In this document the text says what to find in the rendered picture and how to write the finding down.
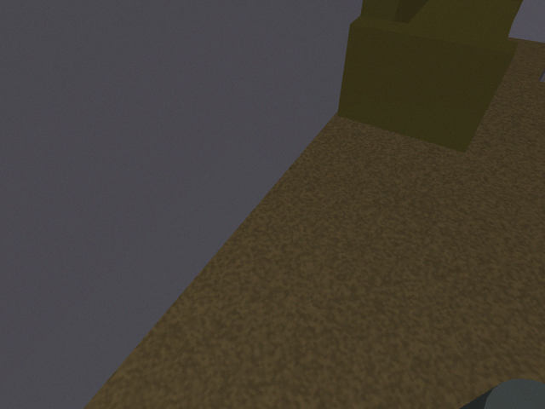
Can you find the sofa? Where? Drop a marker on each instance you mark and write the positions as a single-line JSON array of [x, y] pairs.
[[427, 69]]

